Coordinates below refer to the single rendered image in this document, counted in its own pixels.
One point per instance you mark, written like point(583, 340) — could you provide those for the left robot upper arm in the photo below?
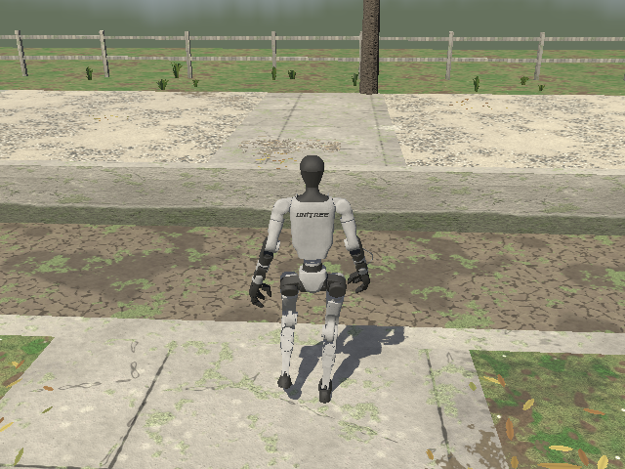
point(281, 207)

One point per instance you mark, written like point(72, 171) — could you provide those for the robot right hand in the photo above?
point(356, 277)

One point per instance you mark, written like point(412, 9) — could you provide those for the left robot forearm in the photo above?
point(263, 264)

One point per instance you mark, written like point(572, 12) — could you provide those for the left robot shin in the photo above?
point(286, 344)

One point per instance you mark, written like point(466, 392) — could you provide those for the right robot shin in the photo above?
point(328, 358)

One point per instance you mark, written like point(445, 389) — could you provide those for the right robot upper arm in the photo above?
point(343, 207)

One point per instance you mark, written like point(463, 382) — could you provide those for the robot shin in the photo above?
point(286, 344)
point(328, 358)

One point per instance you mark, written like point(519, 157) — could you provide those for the robot left hand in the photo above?
point(254, 292)

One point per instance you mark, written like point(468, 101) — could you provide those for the right robot forearm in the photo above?
point(359, 259)

